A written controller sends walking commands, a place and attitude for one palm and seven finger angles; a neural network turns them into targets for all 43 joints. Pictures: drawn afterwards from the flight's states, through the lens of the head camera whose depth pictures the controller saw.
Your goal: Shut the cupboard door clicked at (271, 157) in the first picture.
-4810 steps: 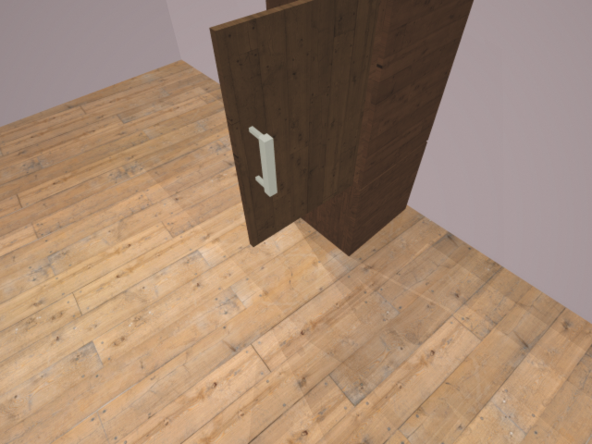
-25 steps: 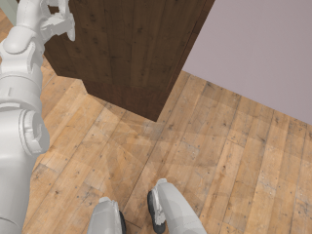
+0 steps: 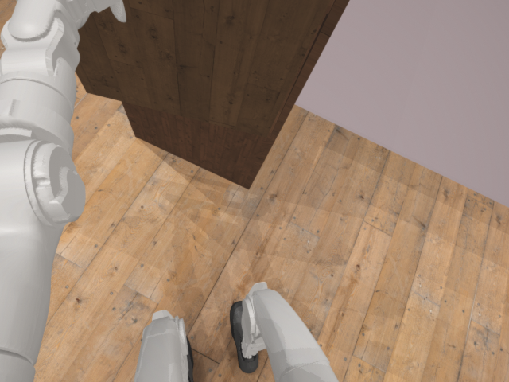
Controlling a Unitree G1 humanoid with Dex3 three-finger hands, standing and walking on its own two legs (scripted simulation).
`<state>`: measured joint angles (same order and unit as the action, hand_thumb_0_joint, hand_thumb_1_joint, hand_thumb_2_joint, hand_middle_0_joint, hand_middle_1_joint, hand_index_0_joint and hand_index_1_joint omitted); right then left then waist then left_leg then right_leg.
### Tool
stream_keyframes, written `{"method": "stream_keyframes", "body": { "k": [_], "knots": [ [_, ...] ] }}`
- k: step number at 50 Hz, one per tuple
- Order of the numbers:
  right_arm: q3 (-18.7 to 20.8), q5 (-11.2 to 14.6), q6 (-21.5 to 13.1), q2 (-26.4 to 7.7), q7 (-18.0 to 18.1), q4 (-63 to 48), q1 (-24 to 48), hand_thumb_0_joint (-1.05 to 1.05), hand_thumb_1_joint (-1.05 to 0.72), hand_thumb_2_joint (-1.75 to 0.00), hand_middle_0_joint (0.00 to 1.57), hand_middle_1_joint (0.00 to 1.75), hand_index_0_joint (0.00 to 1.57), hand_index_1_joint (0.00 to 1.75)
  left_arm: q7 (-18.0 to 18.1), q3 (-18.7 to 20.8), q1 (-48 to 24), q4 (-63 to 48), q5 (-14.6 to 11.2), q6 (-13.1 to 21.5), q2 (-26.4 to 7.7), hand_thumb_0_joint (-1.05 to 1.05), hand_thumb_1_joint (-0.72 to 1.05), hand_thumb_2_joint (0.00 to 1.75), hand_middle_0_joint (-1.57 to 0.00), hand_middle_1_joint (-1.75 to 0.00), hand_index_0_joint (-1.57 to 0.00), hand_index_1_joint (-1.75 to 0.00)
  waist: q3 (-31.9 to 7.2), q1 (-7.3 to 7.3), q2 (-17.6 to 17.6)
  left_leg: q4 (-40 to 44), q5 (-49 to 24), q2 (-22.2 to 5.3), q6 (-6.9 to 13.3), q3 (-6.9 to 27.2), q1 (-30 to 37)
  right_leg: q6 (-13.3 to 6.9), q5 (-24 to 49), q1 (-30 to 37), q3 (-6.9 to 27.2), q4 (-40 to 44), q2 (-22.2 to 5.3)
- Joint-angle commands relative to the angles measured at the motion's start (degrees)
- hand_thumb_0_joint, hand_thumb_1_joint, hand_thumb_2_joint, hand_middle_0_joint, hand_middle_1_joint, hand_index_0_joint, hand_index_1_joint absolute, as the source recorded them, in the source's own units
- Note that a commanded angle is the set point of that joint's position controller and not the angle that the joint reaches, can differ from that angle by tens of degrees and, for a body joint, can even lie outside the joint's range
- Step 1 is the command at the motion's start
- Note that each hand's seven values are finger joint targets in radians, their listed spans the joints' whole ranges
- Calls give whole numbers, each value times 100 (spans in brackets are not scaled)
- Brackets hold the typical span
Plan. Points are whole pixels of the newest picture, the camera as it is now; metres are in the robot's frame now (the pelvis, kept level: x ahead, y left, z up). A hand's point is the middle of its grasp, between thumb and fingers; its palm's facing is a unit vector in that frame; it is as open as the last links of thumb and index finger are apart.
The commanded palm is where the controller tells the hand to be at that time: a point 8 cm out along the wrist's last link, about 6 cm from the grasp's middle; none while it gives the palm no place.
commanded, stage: pull the fist back off the door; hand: left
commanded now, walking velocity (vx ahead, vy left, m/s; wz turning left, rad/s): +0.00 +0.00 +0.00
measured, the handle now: out of the picture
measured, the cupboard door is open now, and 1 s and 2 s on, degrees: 13 11 11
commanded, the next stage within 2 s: draw the hand back to the body in 0.78 s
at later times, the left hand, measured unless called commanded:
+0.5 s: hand (119, 2) +0.59 +0.07 +0.11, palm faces +0.07 -1.00 -0.05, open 3.1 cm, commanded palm +0.54 +0.11 +0.10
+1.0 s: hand (136, 36) +0.54 +0.06 +0.11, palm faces +0.08 -1.00 +0.01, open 3.1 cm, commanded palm +0.48 +0.12 +0.12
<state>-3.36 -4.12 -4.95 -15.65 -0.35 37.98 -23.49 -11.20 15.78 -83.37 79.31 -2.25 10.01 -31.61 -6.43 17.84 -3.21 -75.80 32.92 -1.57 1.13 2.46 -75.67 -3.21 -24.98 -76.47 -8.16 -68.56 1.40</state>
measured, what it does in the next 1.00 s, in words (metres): stands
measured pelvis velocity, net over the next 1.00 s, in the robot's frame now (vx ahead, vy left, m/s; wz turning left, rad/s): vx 0.02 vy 0.00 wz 0.01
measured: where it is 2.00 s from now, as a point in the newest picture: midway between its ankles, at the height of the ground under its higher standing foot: (215, 366)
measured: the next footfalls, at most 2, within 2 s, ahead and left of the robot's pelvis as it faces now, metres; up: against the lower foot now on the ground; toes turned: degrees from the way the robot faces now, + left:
none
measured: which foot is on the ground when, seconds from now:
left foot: down 0.00-1.00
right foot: down 0.00-1.00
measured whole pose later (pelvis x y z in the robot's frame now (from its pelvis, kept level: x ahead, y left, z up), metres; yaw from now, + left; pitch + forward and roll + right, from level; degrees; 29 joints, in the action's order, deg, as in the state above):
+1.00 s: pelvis +0.02 +0.00 +0.04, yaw +1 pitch +25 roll -1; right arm -0.2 -4.4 0.6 -12.9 -4.8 35.5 -19.6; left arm 12.2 14.9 -55.8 67.2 1.4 28.8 -10.6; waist -8.2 11.3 -2.3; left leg -64.2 30.9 0.0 1.7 -2.0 -58.1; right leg -2.2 -24.6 -62.0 -3.3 -61.8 0.5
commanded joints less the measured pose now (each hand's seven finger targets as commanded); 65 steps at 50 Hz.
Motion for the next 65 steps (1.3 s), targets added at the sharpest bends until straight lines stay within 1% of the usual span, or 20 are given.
{"method": "stream_keyframes", "body": {
  "k": [1, 4, 7, 9, 13, 15, 18, 20, 24, 29, 32, 35, 41, 45, 48, 50, 53, 59, 64, 65],
  "knots": [
    [363, -231, 10, -988, -269, -143, -1768, 0, -90, -90, 20, 30, 20, 30, 1908, 513, -3081, -1273, 215, 594, -74, 0, 90, 90, -130, -150, -130, -150, -3486, 416, -1206, 764, -2259, -47, 36, 450, 2370, 185, 1274, 1657, 599, 762, 75],
    [459, -391, 50, -981, -557, -117, -1833, 0, -90, -90, 20, 30, 20, 30, 2674, 250, -3123, -1650, 1121, 1246, -216, 0, 90, 90, -130, -150, -130, -150, -3967, 359, -1620, 664, -2538, -40, -5, 373, 2672, 185, 1453, 1627, 639, 658, 51],
    [528, -329, 192, -1032, -662, -120, -1909, 0, -90, -90, 20, 30, 20, 30, 2574, 188, -2878, -1580, 1441, 1460, -552, 0, 90, 90, -130, -150, -130, -150, -4078, 330, -1303, 824, -2504, 13, 29, 262, 2564, 189, 1724, 2315, 702, 790, 65],
    [537, -221, 254, -1031, -635, -173, -1873, 0, -90, -90, 20, 30, 20, 30, 2299, 89, -2771, -1442, 1295, 1325, -478, 0, 90, 90, -130, -150, -130, -150, -3962, 348, -1115, 1020, -2133, 55, 63, 178, 2320, 210, 1704, 2755, 772, 967, 62],
    [459, -66, 304, -1016, -484, -305, -1797, 0, -90, -90, 20, 30, 20, 30, 1959, 738, -2373, -1193, 687, 1040, -932, 0, 90, 90, -130, -150, -130, -150, -3658, 139, -514, 1282, -1497, 112, 104, 31, 1578, 233, 1396, 3623, 1023, 1300, 27],
    [451, -64, 255, -956, -457, -399, -1759, 0, -90, -90, 20, 30, 20, 30, 1936, 945, -2190, -1628, 487, 1248, -957, 0, 90, 90, -130, -150, -130, -150, -3923, -57, -548, 1335, -1635, 127, 101, 1, 1661, 204, 1660, 3882, 1081, 1283, 26],
    [501, -90, 195, -870, -521, -355, -1737, 0, -90, -90, 20, 30, 20, 30, 1978, 657, -1407, -1862, 535, 1703, -420, 0, 90, 90, -130, -150, -130, -150, -3829, -214, -616, 1398, -2082, 111, 63, -27, 2064, 192, 2150, 3792, 982, 1194, 28],
    [538, -81, 198, -885, -558, -259, -1760, 0, -90, -90, 20, 30, 20, 30, 1964, 386, -840, -1510, 647, 1815, -46, 0, 90, 90, -130, -150, -130, -150, -3317, -169, -329, 1481, -2027, 98, 72, -24, 2102, 203, 2042, 3558, 878, 1241, 66],
    [634, 12, 298, -935, -542, -263, -1670, 0, -90, -90, 20, 30, 20, 30, 1812, 8, -218, -1255, 491, 1624, 571, 0, 90, 90, -130, -150, -130, -150, -2747, -184, -26, 1668, -1734, 157, 67, -133, 2124, 212, 1736, 3500, 854, 1509, 56],
    [705, 11, 309, -889, -477, -291, -1416, 0, -90, -90, 20, 30, 20, 30, 1798, -87, -534, -2187, 86, 1930, 964, 0, 90, 90, -130, -150, -130, -150, -3049, -310, -367, 1696, -2097, 174, 5, -61, 2867, 192, 1893, 3335, 774, 1433, 43],
    [773, -27, 273, -844, -486, -254, -1283, 0, -90, -90, 20, 30, 20, 30, 1958, -300, -606, -2948, 136, 2443, 1200, 0, 90, 90, -130, -150, -130, -150, -3582, -393, -788, 1624, -2816, 114, -89, 76, 3733, 181, 2247, 3097, 689, 1229, 27],
    [813, -46, 315, -820, -510, -180, -1194, 0, -90, -90, 20, 30, 20, 30, 2088, -663, -298, -2963, 353, 2638, 1532, 0, 90, 90, -130, -150, -130, -150, -3436, -391, -877, 1597, -3267, 63, -166, 162, 4089, 176, 2307, 2812, 605, 1138, 24],
    [775, 1, 532, -858, -422, -150, -989, 0, -90, -90, 20, 30, 20, 30, 2413, -632, -281, -1864, 560, 2176, 1541, 0, 90, 90, -130, -150, -130, -150, -2620, -196, -63, 1776, -2386, 151, -65, 122, 3216, 223, 1941, 2924, 616, 1272, -12],
    [700, -26, 500, -841, -359, -287, -848, 0, -90, -90, 20, 30, 20, 30, 2495, -214, -412, -1981, 321, 2193, 1256, 0, 90, 90, -130, -150, -130, -150, -2983, -346, 9, 1757, -2382, 223, -33, 47, 3016, 209, 2144, 3353, 697, 1223, -30],
    [715, 3, 492, -781, -359, -538, -731, 0, -90, -90, 20, 30, 20, 30, 2361, 198, 431, -2808, 299, 2452, 749, 0, 90, 90, -130, -150, -130, -150, -4005, -892, -213, 1811, -3047, 240, -80, -87, 3461, 184, 2876, 4213, 801, 1163, -44],
    [707, 52, 519, -724, -359, -711, -736, 0, -90, -90, 20, 30, 20, 30, 2195, 160, 1303, -3158, 363, 2481, 694, 0, 90, 90, -130, -150, -130, -150, -4173, -1120, -213, 1929, -3382, 235, -86, -158, 3602, 163, 3322, 4669, 829, 1183, -31],
    [730, 212, 633, -699, -334, -941, -676, 0, -90, -90, 20, 30, 20, 30, 1901, -172, 2390, -3658, 287, 2088, 976, 0, 90, 90, -130, -150, -130, -150, -3574, -1218, 297, 2338, -3186, 220, -16, -313, 3502, 194, 3453, 5298, 844, 1635, 4],
    [712, 516, 495, -637, -53, -1117, -281, 0, -90, -90, 20, 30, 20, 30, 1372, -651, 3076, -5442, -617, 1477, 1625, 0, 90, 90, -130, -150, -130, -150, -2606, -1169, 944, 3073, -2477, 269, 86, -430, 3950, 286, 3121, 6028, 849, 2576, 25],
    [630, 544, 276, -583, 63, -915, 94, 0, -90, -90, 20, 30, 20, 30, 1170, -906, 3926, -5553, -442, 1501, 1541, 0, 90, 90, -130, -150, -130, -150, -1403, -1284, 281, 3442, -1949, 232, 71, -360, 4363, 240, 2124, 5429, 818, 2910, -36],
    [623, 571, 245, -573, 71, -983, 181, 0, -90, -90, 20, 30, 20, 30, 1111, -1041, 4071, -5804, -384, 1476, 1567, 0, 90, 90, -130, -150, -130, -150, -1362, -1312, -120, 3495, -1968, 247, 70, -384, 4563, 211, 2052, 5399, 822, 2951, -54]
  ]
}}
